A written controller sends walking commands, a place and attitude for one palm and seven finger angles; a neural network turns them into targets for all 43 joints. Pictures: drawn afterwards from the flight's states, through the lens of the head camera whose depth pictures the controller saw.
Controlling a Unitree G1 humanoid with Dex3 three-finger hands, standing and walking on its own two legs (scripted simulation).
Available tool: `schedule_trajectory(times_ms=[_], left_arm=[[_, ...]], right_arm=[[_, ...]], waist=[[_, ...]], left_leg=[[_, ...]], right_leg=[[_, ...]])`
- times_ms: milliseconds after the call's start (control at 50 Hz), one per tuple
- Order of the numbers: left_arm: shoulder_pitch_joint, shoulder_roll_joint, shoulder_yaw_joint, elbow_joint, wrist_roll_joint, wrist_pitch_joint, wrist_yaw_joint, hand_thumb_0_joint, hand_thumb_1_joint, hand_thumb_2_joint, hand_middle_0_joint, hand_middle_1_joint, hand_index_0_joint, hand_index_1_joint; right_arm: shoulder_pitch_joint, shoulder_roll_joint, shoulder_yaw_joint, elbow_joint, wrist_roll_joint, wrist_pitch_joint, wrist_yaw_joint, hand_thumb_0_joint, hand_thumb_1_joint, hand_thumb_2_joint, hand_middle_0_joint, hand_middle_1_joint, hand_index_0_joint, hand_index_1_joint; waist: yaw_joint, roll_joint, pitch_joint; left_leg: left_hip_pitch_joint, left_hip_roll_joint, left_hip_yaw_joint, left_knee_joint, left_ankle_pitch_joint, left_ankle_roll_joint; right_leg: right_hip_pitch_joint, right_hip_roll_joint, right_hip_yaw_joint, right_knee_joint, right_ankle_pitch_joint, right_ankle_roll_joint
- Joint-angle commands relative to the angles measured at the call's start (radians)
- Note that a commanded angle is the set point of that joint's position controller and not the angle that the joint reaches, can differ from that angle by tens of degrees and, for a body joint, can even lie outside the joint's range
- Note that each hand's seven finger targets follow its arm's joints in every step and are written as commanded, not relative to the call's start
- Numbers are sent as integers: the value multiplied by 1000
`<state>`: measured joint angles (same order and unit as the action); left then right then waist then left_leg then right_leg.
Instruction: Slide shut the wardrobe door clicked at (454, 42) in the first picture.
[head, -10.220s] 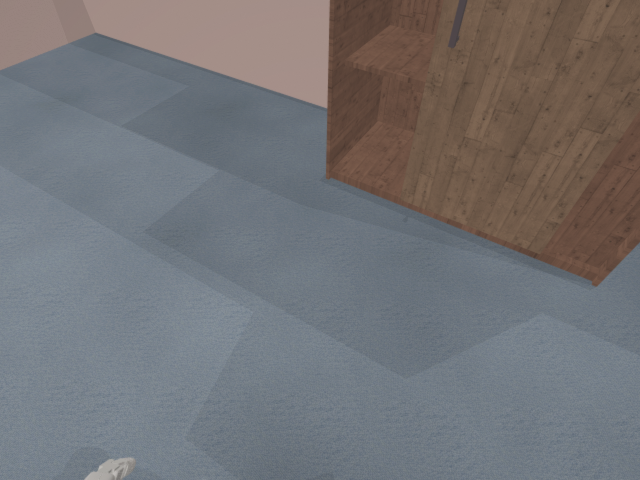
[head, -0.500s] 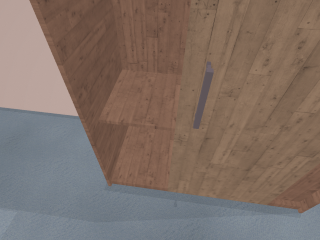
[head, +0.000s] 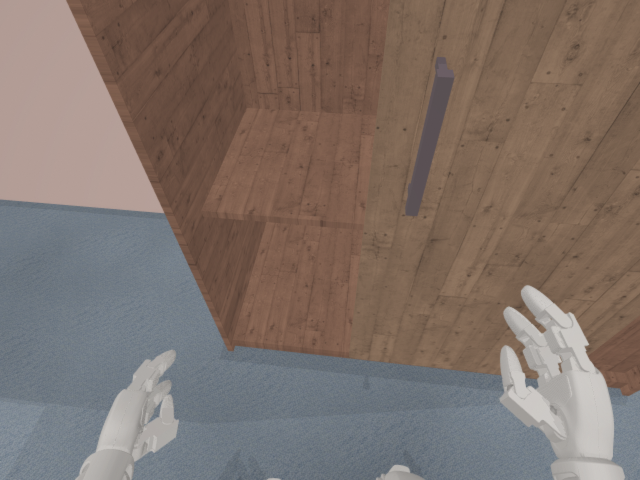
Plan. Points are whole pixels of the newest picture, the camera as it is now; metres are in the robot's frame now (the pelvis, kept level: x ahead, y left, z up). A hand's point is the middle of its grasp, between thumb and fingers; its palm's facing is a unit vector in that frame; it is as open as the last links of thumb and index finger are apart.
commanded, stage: raise the hand with hooked fingers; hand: right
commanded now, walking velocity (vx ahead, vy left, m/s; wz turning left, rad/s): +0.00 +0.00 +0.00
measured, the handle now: (424, 145) +0.53 -0.10 +0.15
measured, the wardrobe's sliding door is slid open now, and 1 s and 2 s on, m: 0.37 0.37 0.37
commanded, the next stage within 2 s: move the hooked fingers beside the handle in 1.78 s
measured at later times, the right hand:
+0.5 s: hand (567, 394) +0.22 -0.23 +0.07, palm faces +0.10 +0.99 -0.06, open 11.0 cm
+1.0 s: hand out of the picture +0.24 -0.28 +0.13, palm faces +0.13 +0.99 -0.04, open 13.7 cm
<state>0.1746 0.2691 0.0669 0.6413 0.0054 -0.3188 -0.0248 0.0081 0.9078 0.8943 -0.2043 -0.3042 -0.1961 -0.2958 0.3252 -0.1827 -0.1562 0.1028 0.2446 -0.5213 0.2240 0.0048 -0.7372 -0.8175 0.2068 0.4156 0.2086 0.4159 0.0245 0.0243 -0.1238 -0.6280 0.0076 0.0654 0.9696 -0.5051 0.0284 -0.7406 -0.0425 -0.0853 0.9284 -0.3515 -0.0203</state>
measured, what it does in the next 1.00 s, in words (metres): stands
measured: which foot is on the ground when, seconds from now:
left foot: down 0.00-1.00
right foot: down 0.00-1.00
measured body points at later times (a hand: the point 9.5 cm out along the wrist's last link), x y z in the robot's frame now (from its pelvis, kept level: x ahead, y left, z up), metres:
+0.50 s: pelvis +0.00 +0.02 +0.00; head +0.05 +0.02 +0.45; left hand +0.16 +0.25 -0.10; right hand +0.21 -0.28 +0.08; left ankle -0.01 +0.10 -0.68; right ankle +0.06 -0.11 -0.68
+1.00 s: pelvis +0.01 -0.01 +0.03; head +0.03 -0.02 +0.48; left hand +0.21 +0.21 -0.03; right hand +0.23 -0.33 +0.13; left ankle -0.01 +0.10 -0.68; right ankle +0.06 -0.11 -0.68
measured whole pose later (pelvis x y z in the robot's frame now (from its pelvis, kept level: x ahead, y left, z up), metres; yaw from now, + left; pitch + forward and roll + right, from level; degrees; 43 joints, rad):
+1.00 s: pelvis +0.01 -0.01 +0.03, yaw -2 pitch +3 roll +2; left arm 0.20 0.25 -0.05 0.66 -0.04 -0.33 0.09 0.01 0.90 0.89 -0.21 -0.30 -0.20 -0.30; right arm 0.16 -0.36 -0.35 0.07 0.37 -0.16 0.35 -0.01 0.42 -0.33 0.29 1.15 0.29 1.15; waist -0.04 -0.03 -0.02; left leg -0.34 -0.01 0.12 0.68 -0.39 0.02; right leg -0.51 -0.03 -0.03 0.73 -0.28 -0.03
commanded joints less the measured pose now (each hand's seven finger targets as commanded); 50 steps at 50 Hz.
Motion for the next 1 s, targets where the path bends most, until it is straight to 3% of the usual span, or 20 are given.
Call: schedule_trajectory(times_ms=[0,20,60,80,100,160,180,220,280,320,360,400,500,540,620,760,860,980], left_arm=[[-66,107,34,-242,-30,1,21,0,900,900,-200,-300,-200,-300],[-56,106,29,-250,-29,6,40,0,900,900,-200,-300,-200,-300],[-36,96,15,-236,-23,-3,65,0,900,900,-200,-300,-200,-300],[-17,93,13,-228,-17,-12,72,0,900,900,-200,-300,-200,-300],[1,87,7,-210,-14,-21,78,0,900,900,-200,-300,-200,-300],[19,98,-7,-144,-15,-53,98,0,900,900,-200,-300,-200,-300],[21,100,-9,-123,-21,-63,105,0,900,900,-200,-300,-200,-300],[7,108,-16,-110,-32,-70,117,0,900,900,-200,-300,-200,-300],[-14,108,-25,-115,-46,-61,130,0,900,900,-200,-300,-200,-300],[-31,100,-27,-121,-47,-57,134,0,900,900,-200,-300,-200,-300],[-41,93,-28,-112,-45,-51,133,0,900,900,-200,-300,-200,-300],[-37,89,-26,-111,-44,-55,125,0,900,900,-200,-300,-200,-300],[-12,111,-20,-102,-46,-69,114,0,900,900,-200,-300,-200,-300],[-1,122,-16,-106,-47,-75,114,0,900,900,-200,-300,-200,-300],[-3,129,-18,-104,-52,-84,120,0,900,900,-200,-300,-200,-300],[2,140,-31,-103,-50,-85,122,0,900,900,-200,-300,-200,-300],[-10,143,-48,-110,-55,-70,127,0,900,900,-200,-300,-200,-300],[-37,137,-66,-110,-61,-61,141,0,900,900,-200,-300,-200,-300]], right_arm=[[208,-160,-127,-204,56,102,68,0,-503,-730,228,555,228,555],[151,-184,-151,-270,69,123,49,0,-480,-720,230,570,230,570],[-13,-213,-157,-426,71,86,5,0,-433,-700,233,600,233,600],[-67,-240,-169,-512,65,49,-9,0,-410,-690,235,615,235,615],[-53,-228,-151,-526,61,21,-12,0,-387,-680,237,630,237,630],[-123,-206,-96,-457,66,-19,29,0,-317,-650,242,675,242,675],[-128,-212,-103,-409,75,-12,54,0,-293,-640,243,690,243,690],[-90,-236,-123,-326,93,41,112,0,-247,-620,247,720,247,720],[-69,-294,-206,-264,124,155,161,0,-177,-590,252,765,252,765],[-41,-319,-266,-277,150,209,158,0,-130,-570,255,795,255,795],[-14,-330,-323,-242,161,235,135,0,-83,-550,258,825,258,825],[-16,-294,-306,-270,167,215,121,0,-37,-530,262,855,262,855],[-32,-288,-281,-239,159,166,116,0,80,-480,270,930,270,930],[-52,-301,-282,-260,163,158,124,0,127,-460,273,960,273,960],[-90,-322,-285,-287,161,166,120,0,220,-420,280,1020,280,1020],[-151,-362,-302,-303,140,202,86,0,383,-350,292,1125,292,1125],[-231,-369,-296,-256,148,269,110,0,500,-300,300,1200,300,1200],[-384,-396,-295,-215,149,328,141,0,500,-300,300,1200,300,1200]], waist=[[-89,-46,-123],[-70,-23,-121],[-22,-42,-91],[-23,-123,-138],[-16,-162,-151],[39,-97,-126],[41,-82,-121],[30,-58,-113],[-19,-47,-158],[-51,-37,-205],[-70,1,-190],[-64,2,-165],[-44,11,-103],[-46,-6,-131],[-49,-75,-117],[-56,-134,-125],[-53,-124,-85],[-50,-119,-74]], left_leg=[[-12,-18,-49,-118,138,-5],[-17,-18,-76,-135,140,-14],[-89,-17,-133,-166,63,-30],[-76,-16,-132,-151,111,-20],[-76,-25,-106,-133,161,-12],[-112,-32,-109,-130,229,-29],[-104,-28,-116,-141,219,-32],[-62,-13,-150,-180,191,-46],[50,17,-195,-230,188,-66],[132,34,-205,-242,275,-79],[165,33,-190,-246,343,-87],[160,28,-167,-248,398,-86],[125,12,-147,-271,350,-81],[133,-2,-122,-270,350,-69],[132,-23,-86,-293,316,-48],[173,-57,-16,-325,326,-22],[201,-65,-3,-371,319,-20],[234,-66,-3,-435,285,-18]], right_leg=[[86,53,61,-45,27,3],[91,51,74,-25,34,-4],[73,40,103,19,-4,-11],[110,34,114,31,37,-12],[142,31,122,32,76,-12],[127,21,139,70,103,-16],[112,20,144,71,87,-13],[86,21,145,59,57,-10],[95,29,145,22,63,-6],[135,31,150,-9,107,0],[138,33,153,-34,138,5],[170,31,153,-65,162,11],[201,31,141,-104,145,10],[242,34,134,-125,163,6],[306,35,126,-169,174,0],[413,33,131,-251,211,0],[440,32,132,-302,191,4],[491,30,144,-362,157,5]])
